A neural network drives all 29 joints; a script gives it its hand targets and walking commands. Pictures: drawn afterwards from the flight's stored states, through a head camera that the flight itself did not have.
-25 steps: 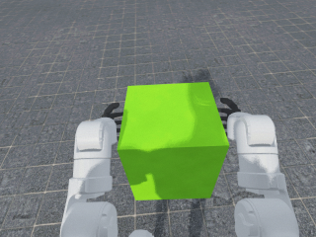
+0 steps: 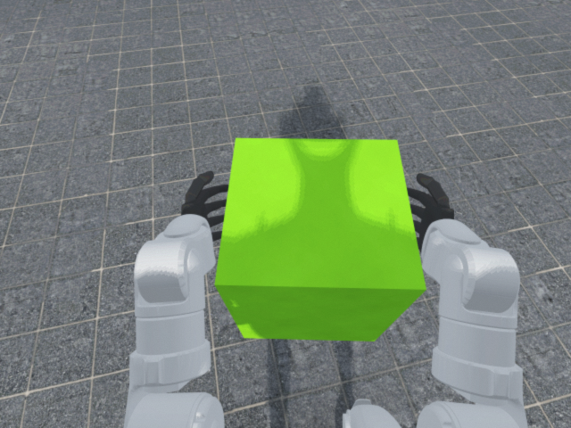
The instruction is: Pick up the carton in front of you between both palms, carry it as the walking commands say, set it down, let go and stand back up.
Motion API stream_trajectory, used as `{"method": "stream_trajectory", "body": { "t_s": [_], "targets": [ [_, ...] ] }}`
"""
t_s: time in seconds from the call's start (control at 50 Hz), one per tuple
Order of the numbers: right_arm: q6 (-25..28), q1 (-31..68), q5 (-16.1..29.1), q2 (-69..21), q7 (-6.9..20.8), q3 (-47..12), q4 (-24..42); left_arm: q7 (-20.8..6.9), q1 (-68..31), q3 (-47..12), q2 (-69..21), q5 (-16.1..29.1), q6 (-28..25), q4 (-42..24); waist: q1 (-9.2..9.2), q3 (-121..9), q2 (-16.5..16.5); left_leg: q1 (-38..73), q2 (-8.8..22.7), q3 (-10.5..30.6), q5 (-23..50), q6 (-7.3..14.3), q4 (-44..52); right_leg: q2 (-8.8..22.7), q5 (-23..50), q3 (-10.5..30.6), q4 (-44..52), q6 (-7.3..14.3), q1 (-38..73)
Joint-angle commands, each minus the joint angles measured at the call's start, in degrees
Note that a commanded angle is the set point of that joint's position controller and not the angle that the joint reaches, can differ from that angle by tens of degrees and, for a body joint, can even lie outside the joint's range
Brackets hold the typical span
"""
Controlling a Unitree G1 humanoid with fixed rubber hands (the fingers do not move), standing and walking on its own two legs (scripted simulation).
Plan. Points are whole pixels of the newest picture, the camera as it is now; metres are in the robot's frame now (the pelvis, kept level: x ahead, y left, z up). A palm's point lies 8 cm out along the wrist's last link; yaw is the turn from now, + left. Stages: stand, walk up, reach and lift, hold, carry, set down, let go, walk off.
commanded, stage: carry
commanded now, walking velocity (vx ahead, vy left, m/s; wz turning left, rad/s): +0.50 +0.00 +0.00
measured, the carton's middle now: (312, 250) +0.36 -0.02 +0.02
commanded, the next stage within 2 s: none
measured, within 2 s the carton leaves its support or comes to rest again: neither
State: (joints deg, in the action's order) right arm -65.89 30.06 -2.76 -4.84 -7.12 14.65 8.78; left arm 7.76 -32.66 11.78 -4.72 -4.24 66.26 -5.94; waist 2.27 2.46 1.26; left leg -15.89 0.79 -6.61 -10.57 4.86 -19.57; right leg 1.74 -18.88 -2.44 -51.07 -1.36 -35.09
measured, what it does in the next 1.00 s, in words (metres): walks ahead: right foot, then left foot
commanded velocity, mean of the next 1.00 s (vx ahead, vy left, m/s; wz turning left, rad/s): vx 0.20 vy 0.00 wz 0.00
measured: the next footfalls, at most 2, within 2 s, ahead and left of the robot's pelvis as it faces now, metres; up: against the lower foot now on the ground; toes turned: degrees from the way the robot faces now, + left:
right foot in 0.24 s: +0.35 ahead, -0.12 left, +0.00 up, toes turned -7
left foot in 0.68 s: +0.58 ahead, +0.11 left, +0.00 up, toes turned -19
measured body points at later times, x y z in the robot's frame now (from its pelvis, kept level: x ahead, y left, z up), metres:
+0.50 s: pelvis +0.32 -0.05 +0.00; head +0.31 -0.06 +0.45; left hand +0.57 +0.13 +0.06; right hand +0.60 -0.17 +0.05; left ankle +0.37 +0.10 -0.70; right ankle +0.31 -0.12 -0.75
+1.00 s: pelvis +0.52 -0.01 -0.02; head +0.50 +0.00 +0.43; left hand +0.79 +0.15 +0.07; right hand +0.80 -0.15 +0.07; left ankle +0.55 +0.09 -0.75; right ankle +0.41 -0.12 -0.75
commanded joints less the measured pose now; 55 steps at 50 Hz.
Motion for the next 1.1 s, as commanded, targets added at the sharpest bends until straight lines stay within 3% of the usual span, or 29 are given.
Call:
{"method": "stream_trajectory", "body": {
  "t_s": [0.0, 0.12, 0.16, 0.2, 0.22, 0.24, 0.26, 0.28, 0.3, 0.32, 0.34, 0.36, 0.4, 0.44, 0.5, 0.58, 0.62, 0.66, 0.68, 0.7, 0.72, 0.74, 0.76, 0.78, 0.8, 0.84, 0.88, 0.98, 1.08],
  "targets": [
    [-2.3, 31.0, 23.7, -56.1, 16.6, -45.1, 3.2, -11.4, -24.1, -41.1, -55.9, 16.9, 0.2, -3.1, -0.90, -30.5, 7.2, 32.7, 12.8, 10.9, 39.9, 2.8, 0.5, -0.3, 6.0, -3.0, 7.8, -0.7, -4.4],
    [-3.1, 18.9, 19.5, -55.5, 17.9, -44.8, 1.9, -14.4, -17.4, -44.5, -57.3, 18.3, 2.1, -5.7, -0.58, -20.1, 8.2, 28.8, 10.9, 3.8, 39.8, 1.4, 3.6, -0.9, 18.0, -7.9, 22.8, 0.1, -0.2],
    [-3.0, 15.5, 18.3, -55.0, 17.8, -45.3, 2.8, -15.6, -15.2, -45.2, -57.3, 19.4, 2.6, -6.9, -0.88, -19.2, 9.4, 25.7, 11.1, 1.8, 41.5, 0.1, 1.2, -1.2, 19.5, -9.5, 25.9, 1.4, 7.4],
    [-3.1, 13.0, 17.7, -54.5, 17.8, -46.3, 4.2, -16.7, -11.7, -45.4, -57.1, 19.8, 2.8, -7.1, -2.37, -22.2, 7.3, 17.8, 9.3, -2.4, 39.8, -2.2, -9.9, -3.9, 16.5, -12.8, 28.6, 2.5, 24.4],
    [-3.2, 12.2, 17.5, -54.3, 17.8, -46.7, 4.8, -17.2, -9.9, -45.2, -56.7, 19.8, 2.9, -7.1, -3.35, -25.1, 4.1, 9.2, 7.9, -3.3, 27.4, -3.6, -18.8, 0.2, 12.0, -7.9, 27.3, 3.0, 35.9],
    [-3.6, 12.3, 18.0, -55.3, 17.9, -47.4, 5.7, -17.4, -8.7, -44.4, -55.2, 19.2, 2.8, -6.9, -3.92, -29.2, -8.6, -5.1, 3.2, -3.0, 9.2, -5.6, -35.3, 15.8, 3.5, 17.3, 29.6, 9.7, 46.6],
    [-3.8, 11.9, 18.1, -55.1, 18.0, -47.5, 6.7, -17.8, -6.5, -44.6, -57.4, 19.5, 2.6, -5.2, -4.07, -28.6, -18.2, -19.2, -3.2, 1.2, -15.8, -5.9, -45.8, 22.3, 4.5, 34.5, 37.4, 15.4, 51.5],
    [-3.5, 11.2, 18.5, -56.6, 18.0, -48.2, 6.9, -18.2, -5.8, -44.9, -58.7, 20.4, 2.4, -7.0, -3.61, -26.1, -13.8, -23.0, 0.3, 5.9, -17.4, -4.3, -53.0, 23.0, 7.2, 30.7, 37.5, 15.7, 49.1],
    [-2.9, 11.1, 18.8, -57.4, 18.0, -48.5, 7.9, -18.5, -6.2, -45.5, -60.3, 21.2, 2.0, -8.2, -3.47, -25.6, -9.3, -23.0, 2.7, 7.0, -15.2, -3.4, -53.4, 20.8, 10.4, 25.8, 37.2, 14.5, 44.9],
    [-2.4, 11.1, 19.2, -58.9, 18.0, -49.0, 8.2, -18.7, -7.4, -46.1, -60.9, 21.9, 1.6, -9.8, -3.15, -24.1, -4.7, -21.9, 5.2, 7.3, -11.5, -3.3, -50.4, 19.3, 10.1, 20.4, 38.3, 12.4, 39.7],
    [-2.0, 10.4, 19.6, -59.9, 17.9, -49.3, 8.4, -18.8, -8.4, -46.8, -61.3, 22.5, 1.3, -11.3, -2.87, -23.3, -3.6, -19.9, 6.8, 7.6, -8.5, -3.6, -45.8, 17.9, 7.6, 15.9, 39.9, 10.5, 35.6],
    [-1.6, 9.5, 19.6, -60.3, 17.8, -49.6, 8.8, -18.9, -8.3, -47.2, -61.5, 22.9, 1.1, -12.2, -2.84, -23.3, -4.6, -17.9, 6.6, 6.3, -6.7, -4.1, -42.2, 16.6, 5.0, 12.1, 41.0, 9.5, 33.4],
    [-1.0, 6.7, 18.9, -60.6, 17.3, -49.8, 8.7, -19.1, -6.2, -47.5, -60.7, 23.5, 0.8, -13.0, -2.93, -22.8, -6.8, -16.6, 6.2, 3.9, -5.3, -5.1, -35.5, 15.3, 3.2, 7.4, 43.2, 9.5, 31.4],
    [-0.6, 3.9, 18.1, -60.1, 16.7, -49.9, 8.4, -19.4, -3.7, -47.6, -59.4, 23.4, 0.7, -13.3, -3.06, -21.0, -6.9, -16.8, 5.6, 1.6, -3.3, -6.2, -27.8, 14.7, 11.3, 3.9, 43.3, 10.1, 32.0],
    [-0.5, 1.5, 17.5, -58.5, 16.3, -50.0, 8.9, -19.4, -1.3, -47.4, -57.1, 23.1, 0.7, -13.8, -2.92, -19.9, -8.5, -15.0, 3.7, -2.0, 1.1, -6.4, -18.8, 12.4, 30.7, -2.6, 38.7, 8.2, 34.0],
    [-1.7, 3.8, 19.0, -55.5, 16.1, -50.6, 12.7, -18.7, -0.6, -46.5, -54.4, 22.1, 1.5, -15.8, -3.36, -18.4, -10.0, -11.5, 2.0, -4.1, 8.4, -6.2, -13.0, 11.2, 39.1, -6.1, 34.5, 6.3, 34.7],
    [-2.6, 3.3, 19.2, -53.7, 16.2, -50.3, 13.1, -18.2, 0.0, -45.8, -53.0, 21.3, 2.2, -15.8, -3.33, -17.6, -9.3, -7.1, 1.0, -5.5, 11.3, -6.3, -8.4, 10.1, 39.4, -7.4, 30.1, 5.1, 34.5],
    [-3.6, 2.7, 19.0, -51.8, 16.3, -49.7, 12.7, -17.9, 0.2, -45.2, -51.0, 20.6, 3.1, -15.3, -2.44, -17.6, -6.2, 4.6, 1.5, -6.2, 22.0, -6.0, 0.9, 8.2, 38.1, -8.8, 21.8, 2.0, 29.8],
    [-4.1, 3.0, 18.7, -50.1, 16.4, -49.0, 12.0, -17.8, -0.2, -45.0, -49.7, 20.4, 3.6, -14.8, -2.33, -20.5, -4.2, 13.6, 7.8, -0.1, 36.3, -5.3, -1.4, 7.1, 28.3, -8.5, 17.0, -0.2, 24.6],
    [-4.3, 3.5, 18.1, -49.5, 16.4, -47.9, 10.1, -17.6, -2.6, -45.7, -49.4, 20.9, 4.4, -14.9, -1.86, -27.1, 4.7, 27.6, 17.8, 9.4, 58.9, 1.0, -8.5, 5.3, 8.2, -5.6, 9.3, -2.0, 16.2],
    [-4.0, 1.6, 17.8, -50.2, 16.4, -47.2, 7.8, -17.6, -3.1, -46.0, -49.5, 21.5, 5.0, -15.2, -1.46, -30.9, 12.0, 30.8, 21.3, 16.0, 56.0, 6.4, -6.6, 2.1, -8.5, -4.2, 6.7, -2.1, 10.7],
    [-3.8, 1.4, 18.2, -51.4, 16.5, -47.0, 8.1, -17.7, -4.2, -46.4, -50.7, 21.9, 4.9, -14.9, -1.62, -29.5, 9.7, 27.5, 21.1, 16.2, 49.7, 6.8, -3.3, 2.4, -14.6, -2.2, 7.5, -1.7, 10.7],
    [-3.6, 2.6, 18.3, -53.1, 16.5, -47.0, 8.3, -17.9, -5.1, -46.4, -52.2, 22.3, 4.7, -14.4, -1.94, -29.0, 7.3, 25.1, 20.0, 14.8, 41.6, 5.5, -1.4, 2.7, -16.1, -1.1, 13.2, -1.0, 12.4],
    [-3.4, 3.7, 18.5, -54.9, 16.6, -47.3, 8.9, -18.1, -5.6, -46.4, -53.5, 22.6, 4.3, -14.4, -2.29, -27.6, 6.7, 20.4, 18.2, 11.6, 35.0, 3.1, 0.0, 3.0, -13.8, -1.7, 21.3, -0.6, 16.6],
    [-3.2, 4.2, 18.7, -56.3, 16.7, -47.5, 9.1, -18.1, -6.2, -46.7, -54.8, 22.6, 4.0, -14.5, -2.49, -27.6, 7.5, 17.7, 16.0, 8.5, 28.2, 0.7, 0.0, 3.1, -6.5, -2.6, 27.8, -0.5, 20.8],
    [-2.6, 4.3, 18.9, -57.9, 17.0, -47.9, 9.9, -18.1, -6.0, -47.2, -56.2, 22.2, 3.3, -15.4, -2.23, -28.6, 5.1, 14.7, 13.1, 4.2, 19.8, -1.9, -1.3, 5.0, 4.6, -2.5, 30.7, -0.6, 25.8],
    [-2.5, 7.1, 19.7, -58.1, 17.1, -48.8, 10.9, -17.9, -7.7, -47.4, -56.5, 21.9, 3.1, -16.7, -2.03, -27.6, 0.1, 13.7, 11.1, 1.8, 27.0, -2.2, -5.8, 7.5, 15.8, -1.3, 26.9, -0.5, 26.8],
    [-3.3, 2.5, 18.4, -55.0, 16.7, -48.6, 9.0, -17.9, -1.2, -45.7, -54.0, 20.7, 3.9, -13.2, -2.29, -27.2, -1.6, 11.2, 10.0, 0.5, 37.9, -1.9, -12.5, 7.5, 31.6, -2.1, 22.6, -0.7, 27.7],
    [-3.1, 5.0, 18.9, -55.7, 16.9, -49.2, 9.7, -18.2, -3.1, -45.6, -54.9, 21.0, 3.4, -13.1, -2.35, -25.4, -2.5, 7.9, 8.9, -0.3, 35.0, -2.5, -14.1, 7.5, 36.8, -2.6, 22.0, -0.7, 28.0]
  ]
}}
